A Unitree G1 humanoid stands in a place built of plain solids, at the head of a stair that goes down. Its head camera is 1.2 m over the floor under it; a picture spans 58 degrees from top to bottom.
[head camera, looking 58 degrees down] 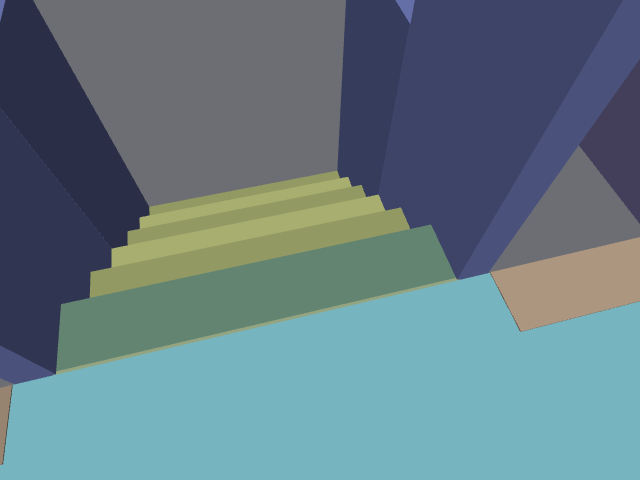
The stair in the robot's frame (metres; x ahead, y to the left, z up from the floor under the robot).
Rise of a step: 0.18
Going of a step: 0.21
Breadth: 1.20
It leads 14 degrees to the left of straight ahead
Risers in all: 6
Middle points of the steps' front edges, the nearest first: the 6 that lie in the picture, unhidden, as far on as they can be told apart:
0.67 0.20 0.00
0.87 0.25 -0.18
1.08 0.31 -0.37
1.29 0.36 -0.55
1.50 0.41 -0.73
1.71 0.46 -0.92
